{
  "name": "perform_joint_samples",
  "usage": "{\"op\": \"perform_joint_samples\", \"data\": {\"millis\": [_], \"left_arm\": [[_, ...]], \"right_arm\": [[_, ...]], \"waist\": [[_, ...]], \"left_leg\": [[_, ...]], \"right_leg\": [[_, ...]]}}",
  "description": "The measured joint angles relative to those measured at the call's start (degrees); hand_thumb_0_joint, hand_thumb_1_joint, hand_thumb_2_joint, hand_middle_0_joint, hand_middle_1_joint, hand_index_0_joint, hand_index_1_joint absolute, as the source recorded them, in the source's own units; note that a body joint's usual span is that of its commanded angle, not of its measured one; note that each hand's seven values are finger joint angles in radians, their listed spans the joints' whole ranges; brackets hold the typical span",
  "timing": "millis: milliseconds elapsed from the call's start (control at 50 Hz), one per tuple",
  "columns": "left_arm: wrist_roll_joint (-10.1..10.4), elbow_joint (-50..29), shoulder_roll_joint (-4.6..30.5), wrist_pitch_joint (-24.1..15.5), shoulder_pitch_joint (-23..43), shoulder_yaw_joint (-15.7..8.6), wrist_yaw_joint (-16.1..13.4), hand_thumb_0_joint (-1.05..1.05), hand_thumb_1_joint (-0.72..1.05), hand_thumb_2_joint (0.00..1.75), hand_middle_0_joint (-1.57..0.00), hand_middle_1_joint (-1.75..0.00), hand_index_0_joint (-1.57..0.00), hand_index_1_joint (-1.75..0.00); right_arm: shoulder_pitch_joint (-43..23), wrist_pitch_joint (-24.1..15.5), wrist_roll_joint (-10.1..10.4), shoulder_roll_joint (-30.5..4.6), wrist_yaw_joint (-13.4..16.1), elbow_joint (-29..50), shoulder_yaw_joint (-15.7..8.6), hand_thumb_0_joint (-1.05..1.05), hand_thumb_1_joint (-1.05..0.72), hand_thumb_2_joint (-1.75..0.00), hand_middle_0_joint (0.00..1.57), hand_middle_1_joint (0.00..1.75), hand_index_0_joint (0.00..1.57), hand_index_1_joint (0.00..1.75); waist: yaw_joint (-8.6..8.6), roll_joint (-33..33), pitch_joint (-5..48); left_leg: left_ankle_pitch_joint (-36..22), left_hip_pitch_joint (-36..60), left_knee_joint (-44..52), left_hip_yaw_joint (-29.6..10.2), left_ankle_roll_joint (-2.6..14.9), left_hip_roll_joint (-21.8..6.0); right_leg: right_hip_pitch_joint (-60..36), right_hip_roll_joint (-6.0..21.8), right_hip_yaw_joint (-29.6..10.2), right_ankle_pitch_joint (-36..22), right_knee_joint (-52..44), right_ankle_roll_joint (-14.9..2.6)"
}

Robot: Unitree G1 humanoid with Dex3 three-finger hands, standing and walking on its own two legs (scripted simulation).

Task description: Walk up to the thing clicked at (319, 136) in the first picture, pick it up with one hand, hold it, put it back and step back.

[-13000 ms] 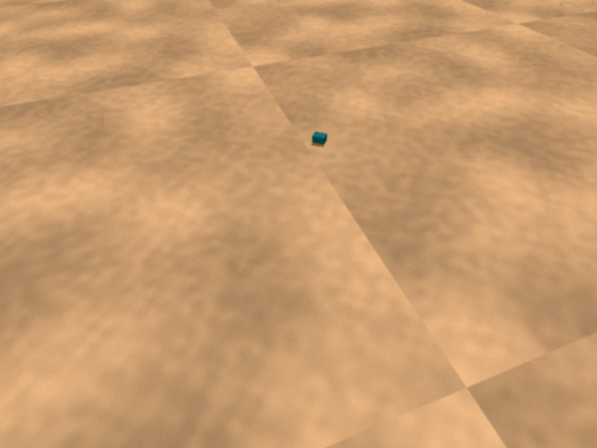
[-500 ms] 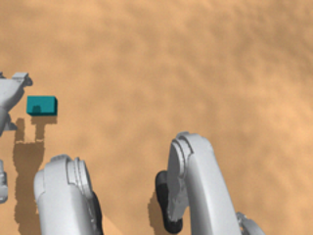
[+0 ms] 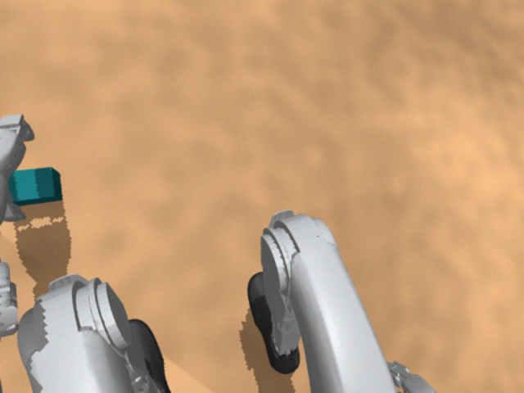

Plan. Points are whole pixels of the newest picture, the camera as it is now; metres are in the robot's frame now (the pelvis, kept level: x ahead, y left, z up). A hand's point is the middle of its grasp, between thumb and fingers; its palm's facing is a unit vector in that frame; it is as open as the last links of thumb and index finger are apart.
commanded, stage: approach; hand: left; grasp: from above
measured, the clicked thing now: (33, 187) +0.49 +0.28 -0.30
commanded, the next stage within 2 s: rest palm in 0.04 s
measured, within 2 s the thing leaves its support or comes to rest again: neither
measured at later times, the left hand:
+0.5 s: hand (10, 188) +0.47 +0.28 -0.21, palm faces -0.47 -0.02 -0.88, open 13.9 cm
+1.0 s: hand (21, 187) +0.48 +0.28 -0.25, palm faces -0.49 -0.05 -0.87, open 13.8 cm
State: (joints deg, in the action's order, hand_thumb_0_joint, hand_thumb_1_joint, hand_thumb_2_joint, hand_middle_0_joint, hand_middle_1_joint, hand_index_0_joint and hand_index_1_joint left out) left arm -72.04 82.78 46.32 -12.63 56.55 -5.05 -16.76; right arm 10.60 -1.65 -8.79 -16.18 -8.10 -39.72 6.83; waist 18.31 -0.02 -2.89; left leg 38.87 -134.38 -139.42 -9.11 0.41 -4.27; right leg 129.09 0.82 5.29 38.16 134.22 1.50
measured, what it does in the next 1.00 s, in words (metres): stands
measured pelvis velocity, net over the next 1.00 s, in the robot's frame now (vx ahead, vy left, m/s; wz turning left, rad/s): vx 0.01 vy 0.00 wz -0.06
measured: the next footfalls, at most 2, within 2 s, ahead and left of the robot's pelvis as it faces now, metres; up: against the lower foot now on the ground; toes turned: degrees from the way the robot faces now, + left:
none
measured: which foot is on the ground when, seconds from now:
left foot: down 0.00-1.00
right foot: down 0.00-1.00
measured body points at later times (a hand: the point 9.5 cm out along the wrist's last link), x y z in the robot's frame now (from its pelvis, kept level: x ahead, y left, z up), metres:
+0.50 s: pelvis +0.00 +0.00 -0.02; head +0.25 +0.10 +0.35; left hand +0.49 +0.28 -0.16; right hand +0.07 -0.27 -0.10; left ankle +0.07 +0.13 -0.29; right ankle +0.10 -0.12 -0.29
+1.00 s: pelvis +0.01 +0.00 -0.03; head +0.28 +0.09 +0.32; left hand +0.50 +0.28 -0.20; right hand +0.02 -0.26 -0.10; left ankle +0.07 +0.13 -0.29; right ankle +0.10 -0.12 -0.29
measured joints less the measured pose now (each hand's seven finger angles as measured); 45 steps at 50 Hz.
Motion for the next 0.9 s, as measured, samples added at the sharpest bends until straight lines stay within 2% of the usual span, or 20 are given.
{"op": "perform_joint_samples", "data": {"millis": [40, 100, 180, 240, 360, 420, 540, 720, 800, 900], "left_arm": [[0.2, -1.5, 0.5, -2.5, -1.8, -0.3, 0.7, 0.0, -0.41, 0.9, -0.1, -1.02, -0.14, -0.97], [-0.4, -3.9, 0.8, -6.5, -4.1, -0.2, 0.0, 0.0, -0.42, 0.9, -0.09, -1.02, -0.14, -0.97], [-2.7, -7.0, 0.4, -9.8, -5.9, 0.8, -3.4, 0.0, -0.41, 0.9, -0.1, -1.01, -0.15, -0.96], [-4.5, -4.5, -0.2, -9.5, -4.3, 2.2, -6.7, 0.0, -0.41, 0.89, -0.1, -1.0, -0.14, -0.95], [-7.9, 7.2, 0.3, -6.7, 2.5, 4.7, -10.5, 0.0, -0.43, 0.92, -0.08, -0.98, -0.12, -0.94], [-8.7, 10.6, 1.1, -5.7, 4.3, 4.2, -11.5, 0.0, -0.43, 0.93, -0.08, -0.98, -0.11, -0.95], [-9.6, 12.3, 3.7, -4.7, 4.7, 1.2, -12.9, 0.0, -0.43, 0.93, -0.07, -0.99, -0.1, -0.96], [-7.6, 10.6, 7.1, -3.9, 2.8, -2.1, -13.0, 0.0, -0.42, 0.9, -0.06, -1.02, -0.1, -0.97], [-6.3, 10.2, 8.2, -4.1, 2.1, -2.9, -12.3, 0.0, -0.42, 0.89, -0.05, -1.02, -0.1, -0.97], [-5.8, 10.1, 9.1, -5.3, 1.6, -2.7, -11.7, 0.0, -0.42, 0.88, -0.05, -1.02, -0.1, -0.97]], "right_arm": [[-0.1, 0.3, -0.3, -0.1, -0.1, -0.1, -0.1, 0.0, -0.9, -0.89, 0.2, 0.3, 0.2, 0.3], [-0.4, 0.6, -1.1, -0.2, -0.3, -0.7, -0.7, 0.0, -0.9, -0.89, 0.2, 0.3, 0.2, 0.3], [-1.2, 0.7, -1.7, -0.2, -0.2, -1.6, -2.2, 0.0, -0.9, -0.89, 0.2, 0.3, 0.2, 0.3], [-2.8, 0.3, -1.9, -0.3, 0.1, -2.5, -2.8, 0.01, -0.9, -0.89, 0.2, 0.3, 0.2, 0.3], [-6.4, -1.8, -2.6, -0.3, 0.1, -2.6, -1.2, 0.0, -0.9, -0.89, 0.2, 0.3, 0.2, 0.3], [-7.1, -2.8, -3.2, -0.2, -0.1, -1.7, 0.0, 0.0, -0.9, -0.89, 0.2, 0.3, 0.2, 0.3], [-6.0, -3.8, -4.7, 0.0, -0.9, -0.8, 2.4, 0.0, -0.9, -0.89, 0.2, 0.3, 0.2, 0.3], [-2.5, -4.9, -6.4, -0.6, -1.8, -0.5, 4.7, 0.0, -0.9, -0.9, 0.2, 0.3, 0.2, 0.3], [-1.6, -5.0, -6.8, -0.9, -2.0, -0.5, 5.3, 0.0, -0.9, -0.9, 0.2, 0.3, 0.2, 0.3], [-1.5, -5.1, -7.2, -1.2, -2.4, -0.1, 6.0, 0.0, -0.9, -0.9, 0.2, 0.3, 0.2, 0.3]], "waist": [[-0.99, -0.6, -0.5], [-2.62, -1.6, -0.6], [-4.15, -2.8, 0.6], [-4.37, -3.2, 2.1], [-2.05, -3.8, 3.3], [-0.63, -3.9, 2.4], [1.92, -4.6, 0.3], [3.51, -4.9, -3.0], [3.63, -4.9, -3.8], [3.51, -5.3, -4.4]], "left_leg": [[-0.2, 0.0, -0.3, -0.3, -0.15, 0.2], [-0.5, -0.2, -0.8, -0.7, -0.38, 0.5], [-0.4, -0.4, -1.4, -0.5, -0.32, 0.8], [-0.2, -0.5, -1.6, -0.1, -0.1, 0.9], [-0.2, -0.9, -2.3, -0.3, 0.23, 1.0], [-0.3, -1.3, -2.7, -0.7, 0.25, 1.0], [0.0, -1.9, -4.0, -1.5, -0.08, 0.8], [0.9, -2.5, -5.9, -2.7, -0.5, 0.3], [1.4, -2.5, -6.3, -3.2, -0.59, 0.2], [1.9, -2.1, -6.7, -3.8, -0.69, 0.2]], "right_leg": [[-0.2, 0.1, 0.2, -0.2, 0.2, -0.09], [-0.3, 0.2, 0.5, -0.2, 0.6, -0.2], [-0.3, 0.5, 0.2, 0.2, 1.3, -0.07], [-0.4, 0.6, -0.1, 0.6, 1.6, 0.13], [-0.2, 0.5, 0.0, 0.6, 2.0, 0.45], [0.0, 0.4, 0.3, 0.4, 2.2, 0.57], [0.8, -0.1, 0.8, 0.1, 3.1, 0.44], [1.9, -0.8, 1.5, 0.0, 4.3, 0.36], [1.8, -1.1, 1.9, 0.1, 4.4, 0.41], [1.2, -1.3, 2.4, 0.4, 4.4, 0.49]]}}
